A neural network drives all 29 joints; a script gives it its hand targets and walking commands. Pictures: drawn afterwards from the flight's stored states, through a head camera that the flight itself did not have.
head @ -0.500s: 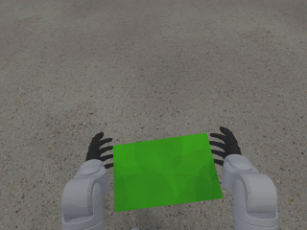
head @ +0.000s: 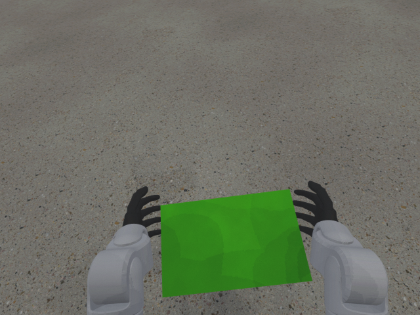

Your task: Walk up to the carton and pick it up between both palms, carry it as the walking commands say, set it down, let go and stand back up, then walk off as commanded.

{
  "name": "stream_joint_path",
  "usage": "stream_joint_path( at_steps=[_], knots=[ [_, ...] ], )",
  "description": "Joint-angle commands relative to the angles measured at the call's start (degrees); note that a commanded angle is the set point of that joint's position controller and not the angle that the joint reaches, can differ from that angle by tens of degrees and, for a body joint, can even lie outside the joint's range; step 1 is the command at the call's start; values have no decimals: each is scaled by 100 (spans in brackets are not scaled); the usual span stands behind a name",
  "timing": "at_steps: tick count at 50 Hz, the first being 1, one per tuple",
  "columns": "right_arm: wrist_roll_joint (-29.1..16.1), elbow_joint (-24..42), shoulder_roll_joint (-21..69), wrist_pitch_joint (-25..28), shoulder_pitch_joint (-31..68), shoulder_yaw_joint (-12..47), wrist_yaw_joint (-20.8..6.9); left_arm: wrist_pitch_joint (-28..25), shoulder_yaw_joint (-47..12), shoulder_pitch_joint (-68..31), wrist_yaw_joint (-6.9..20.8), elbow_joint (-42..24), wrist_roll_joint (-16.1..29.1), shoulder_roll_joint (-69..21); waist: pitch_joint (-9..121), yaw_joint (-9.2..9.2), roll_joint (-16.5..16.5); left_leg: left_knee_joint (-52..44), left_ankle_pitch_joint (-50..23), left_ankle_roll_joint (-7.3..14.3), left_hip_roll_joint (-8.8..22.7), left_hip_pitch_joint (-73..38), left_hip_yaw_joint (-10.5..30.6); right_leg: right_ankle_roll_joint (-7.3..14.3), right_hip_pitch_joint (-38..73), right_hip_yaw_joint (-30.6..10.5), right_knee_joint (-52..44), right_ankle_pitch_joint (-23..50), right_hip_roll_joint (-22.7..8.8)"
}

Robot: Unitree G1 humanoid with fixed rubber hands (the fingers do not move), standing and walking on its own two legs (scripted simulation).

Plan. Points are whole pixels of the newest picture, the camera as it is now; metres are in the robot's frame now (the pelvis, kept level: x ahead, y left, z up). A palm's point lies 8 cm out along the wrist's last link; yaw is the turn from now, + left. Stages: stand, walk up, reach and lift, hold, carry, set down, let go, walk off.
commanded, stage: carry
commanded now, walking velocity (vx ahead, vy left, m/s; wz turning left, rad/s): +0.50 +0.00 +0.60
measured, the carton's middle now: (230, 245) +0.26 +0.00 -0.01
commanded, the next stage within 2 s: none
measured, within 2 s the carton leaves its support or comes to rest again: neither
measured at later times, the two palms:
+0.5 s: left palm (127, 114) +0.57 +0.26 +0.07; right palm (240, 91) +0.64 -0.04 +0.08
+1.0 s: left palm (83, 79) +0.78 +0.47 +0.06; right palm (170, 54) +0.92 +0.20 +0.06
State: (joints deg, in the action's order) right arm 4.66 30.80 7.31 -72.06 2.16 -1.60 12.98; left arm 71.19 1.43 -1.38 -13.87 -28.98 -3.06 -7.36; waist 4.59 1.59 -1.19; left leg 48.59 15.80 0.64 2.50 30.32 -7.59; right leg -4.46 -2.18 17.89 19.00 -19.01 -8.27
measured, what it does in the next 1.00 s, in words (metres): walks ahead, turning left: left foot, then right foot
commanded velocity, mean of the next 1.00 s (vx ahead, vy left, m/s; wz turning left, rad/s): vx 0.38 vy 0.00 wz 0.46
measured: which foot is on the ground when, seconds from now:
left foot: up 0.00-0.10, down 0.12-0.50, up 0.52-0.80, down 0.82-1.00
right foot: down 0.00-0.14, up 0.16-0.50, down 0.52-0.86, up 0.88-1.00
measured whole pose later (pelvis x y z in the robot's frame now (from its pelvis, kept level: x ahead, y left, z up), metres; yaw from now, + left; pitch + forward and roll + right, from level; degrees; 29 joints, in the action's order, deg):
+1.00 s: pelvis +0.62 +0.20 +0.00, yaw +29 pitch +4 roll -1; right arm 3.7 26.3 7.5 -69.7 5.7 -2.3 13.3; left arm 70.6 4.4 -7.7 -14.1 -26.8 -3.8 -7.6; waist -3.6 0.2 0.8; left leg 27.2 14.5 5.4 -0.2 17.5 -9.6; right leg -7.6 -24.8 6.0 58.2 -27.1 -6.4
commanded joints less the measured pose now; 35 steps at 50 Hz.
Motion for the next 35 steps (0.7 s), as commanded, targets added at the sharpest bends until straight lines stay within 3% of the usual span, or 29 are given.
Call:
stream_joint_path(
  at_steps=[1,2,4,5,6,7,8,9,10,11,13,14,16,19,22,23,24,25,26,27,28,29,30,31,32,33,35],
  knots=[
    [-1941,705,5290,195,2560,3543,-1349,-183,-3537,-2629,1608,-873,2125,-5466,703,-48,1329,-1298,-641,92,-190,28,-532,487,1055,-335,-443,4257,-1321],
    [-1977,682,5300,176,2592,3539,-1360,-162,-3544,-2552,1590,-868,2102,-5445,808,-41,1378,-1492,-648,158,-418,-384,-827,395,1111,-87,-101,5381,-1274],
    [-1979,708,5296,144,2664,3575,-1342,-151,-3542,-2599,1598,-999,2171,-5318,991,-80,1569,-1790,-876,298,-733,-1204,-1167,163,984,135,574,6318,-1110],
    [-2009,584,5381,125,2619,3564,-1352,-140,-3554,-2742,1588,-1085,2161,-5230,1291,-214,1363,-2083,-1199,425,-890,-2050,-1250,-17,770,284,1286,6398,-926],
    [-1987,494,5430,127,2387,3519,-1331,-148,-3560,-2924,1576,-1216,2142,-5131,1618,-454,1242,-2214,-1146,712,-738,-3268,-635,-197,-66,206,2413,5884,-696],
    [-1972,416,5389,109,2328,3483,-1328,-87,-3465,-2947,1590,-1127,2077,-5032,1647,-660,189,-2469,-1167,1255,348,-4439,1372,-331,-1848,-90,4273,3482,-297],
    [-2041,424,5433,116,2625,3564,-1336,-84,-3482,-2965,1635,-1232,2040,-5109,1969,-494,-1043,-2820,-2878,2237,1636,-5604,4108,-376,-3580,-762,5865,-789,638],
    [-2184,776,5531,179,2937,3663,-1358,-128,-3475,-2885,1674,-1135,2056,-5256,2043,-463,-758,-2771,-4354,2489,1808,-5770,4438,-265,-4079,-1654,6738,-1537,464],
    [-2234,820,5760,194,3069,3743,-1410,-158,-3411,-2699,1694,-808,1973,-5531,2024,-435,159,-2829,-3690,2140,1807,-5176,3833,-151,-4080,-1991,6432,-961,117],
    [-2337,887,5937,254,3270,3806,-1490,-239,-3408,-2693,1712,-841,1961,-5777,1950,-385,299,-2985,-3246,1813,1613,-4949,3431,-115,-3992,-2003,5899,-537,29],
    [-2386,581,6313,361,2984,3767,-1595,-392,-3456,-2666,1728,-772,1947,-6138,2068,-320,0,-3094,-3288,1276,1322,-4275,2368,-193,-3274,-1932,4820,-232,-210],
    [-2439,809,6348,449,3150,3829,-1637,-473,-3513,-2734,1721,-866,1932,-6275,1904,-296,-112,-3250,-2916,1159,1235,-3984,2048,-267,-3013,-1771,4204,-266,-179],
    [-2458,928,6285,597,3038,3847,-1648,-610,-3522,-2645,1664,-965,1916,-6245,1936,-308,-242,-3240,-3741,1244,1236,-4140,1892,-309,-2888,-1625,3293,-162,-35],
    [-2478,1380,5993,718,2907,3869,-1641,-756,-3650,-2565,1577,-1312,2001,-6131,1833,-313,-421,-3017,-5101,1086,818,-4276,1357,-291,-2698,-1163,2132,579,332],
    [-2318,1201,5597,583,2330,3805,-1554,-592,-3765,-2277,1495,-1229,1927,-5807,1588,-354,-1111,-2743,-5130,998,648,-4251,1185,-207,-2533,-927,1305,1023,525],
    [-2277,1141,5482,525,2249,3845,-1537,-541,-3725,-2237,1496,-1137,1903,-5703,1516,-333,-969,-2531,-5088,919,621,-4056,1102,-140,-2204,-946,987,1073,491],
    [-2214,964,5418,435,2076,3796,-1516,-463,-3746,-2252,1469,-1199,1923,-5554,1693,-214,-824,-1970,-5242,704,339,-3430,777,-71,-1089,-806,495,1479,604],
    [-2192,1001,5326,407,2160,3819,-1495,-438,-3739,-2139,1482,-1209,1969,-5496,2241,-7,-218,-863,-4705,459,29,-2329,311,-46,900,-836,29,2188,408],
    [-2136,1095,5168,375,2289,3799,-1499,-420,-3779,-2054,1486,-1184,1994,-5467,2695,155,915,510,-2146,240,-377,-794,239,267,2564,-2286,26,2665,-750],
    [-2160,1145,5054,289,2509,3816,-1513,-352,-3648,-2036,1463,-891,1922,-5350,2478,5,1965,1727,1284,192,-986,646,508,784,3201,-4144,-71,4204,-1843],
    [-2202,1056,5052,245,2469,3839,-1530,-319,-3593,-2100,1431,-902,1842,-5320,2789,-16,1360,2521,1287,231,-554,767,1067,1215,3030,-4336,96,3986,-2173],
    [-2191,949,5103,220,2342,3784,-1579,-300,-3563,-2102,1470,-902,1868,-5403,2569,-28,1130,2630,838,215,-218,1050,1187,1322,2746,-3990,124,3369,-2246],
    [-2241,852,5299,174,2428,3770,-1611,-279,-3561,-2300,1491,-855,1927,-5640,2258,-56,976,2058,624,201,208,1081,1217,1200,2187,-3394,-27,2658,-2175],
    [-2265,902,5343,174,2667,3702,-1612,-284,-3652,-2585,1504,-953,1985,-5756,1744,-60,708,1626,443,135,434,1062,1178,1045,1723,-2784,-120,2509,-1966],
    [-2288,815,5532,195,2620,3764,-1616,-300,-3696,-2827,1539,-1103,2071,-5854,1514,-47,674,1218,402,63,396,843,898,910,1344,-2278,-135,2559,-1755],
    [-2374,1053,5563,239,2922,3873,-1617,-315,-3671,-2824,1546,-1168,2087,-5850,1419,-26,1079,879,408,-4,317,685,687,927,1019,-2090,-296,2663,-1768],
    [-2307,876,5516,224,2868,3809,-1593,-250,-3616,-2760,1553,-954,2108,-5778,1045,-65,1297,-168,368,-6,369,236,471,846,398,-1383,-411,2166,-1726]
  ],
)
